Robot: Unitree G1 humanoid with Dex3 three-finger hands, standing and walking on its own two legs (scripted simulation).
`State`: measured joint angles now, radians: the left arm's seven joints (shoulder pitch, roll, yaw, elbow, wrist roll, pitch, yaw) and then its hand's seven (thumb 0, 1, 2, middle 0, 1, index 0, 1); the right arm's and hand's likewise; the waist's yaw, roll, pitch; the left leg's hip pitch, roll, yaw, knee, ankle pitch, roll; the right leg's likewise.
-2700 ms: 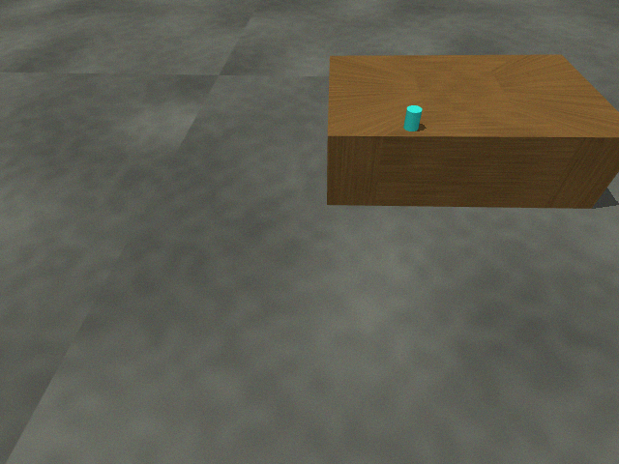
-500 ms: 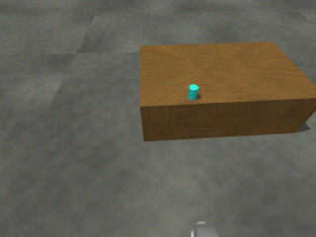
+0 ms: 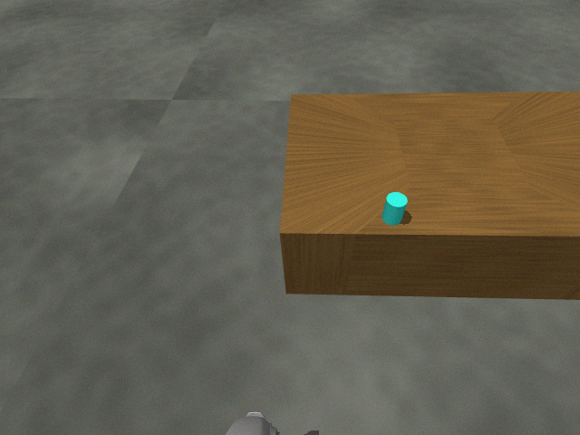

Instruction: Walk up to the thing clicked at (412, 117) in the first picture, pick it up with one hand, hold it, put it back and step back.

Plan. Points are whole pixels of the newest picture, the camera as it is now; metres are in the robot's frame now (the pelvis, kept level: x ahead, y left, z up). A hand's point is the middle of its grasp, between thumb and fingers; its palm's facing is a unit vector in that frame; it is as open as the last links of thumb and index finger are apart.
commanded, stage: walk up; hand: right
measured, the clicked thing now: (394, 208) +0.78 -0.24 -0.33
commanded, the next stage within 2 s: none
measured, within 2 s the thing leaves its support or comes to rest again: neither
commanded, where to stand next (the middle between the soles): +0.42 +0.05 m, yaw -2 degrees
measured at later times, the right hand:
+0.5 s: hand (481, 413) +0.19 -0.24 -0.13, palm faces +0.02 +0.94 -0.35, open 7.4 cm
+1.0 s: hand (435, 291) +0.40 -0.22 -0.14, palm faces -0.02 +0.91 -0.41, open 7.4 cm
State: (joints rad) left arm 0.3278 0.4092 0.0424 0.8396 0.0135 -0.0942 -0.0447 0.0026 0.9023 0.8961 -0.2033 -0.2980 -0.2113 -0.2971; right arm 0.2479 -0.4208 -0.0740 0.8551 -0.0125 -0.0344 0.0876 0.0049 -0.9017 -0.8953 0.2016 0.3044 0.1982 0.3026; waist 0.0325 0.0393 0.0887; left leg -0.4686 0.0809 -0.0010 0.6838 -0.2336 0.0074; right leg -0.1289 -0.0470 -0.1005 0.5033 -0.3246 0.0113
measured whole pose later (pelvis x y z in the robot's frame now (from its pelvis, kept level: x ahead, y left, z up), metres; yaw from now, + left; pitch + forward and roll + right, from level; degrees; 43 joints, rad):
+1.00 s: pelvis +0.31 +0.06 -0.02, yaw -1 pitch -4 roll -1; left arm 0.31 0.44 0.03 0.86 0.00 -0.05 -0.02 0.00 0.90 0.90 -0.20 -0.30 -0.21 -0.30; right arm 0.23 -0.40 -0.07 0.89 -0.02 -0.05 0.04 0.00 -0.90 -0.90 0.20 0.30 0.20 0.30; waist 0.03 -0.03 0.10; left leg -0.39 0.04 0.05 0.62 -0.16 0.01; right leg -0.22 -0.07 -0.02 0.72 -0.41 0.00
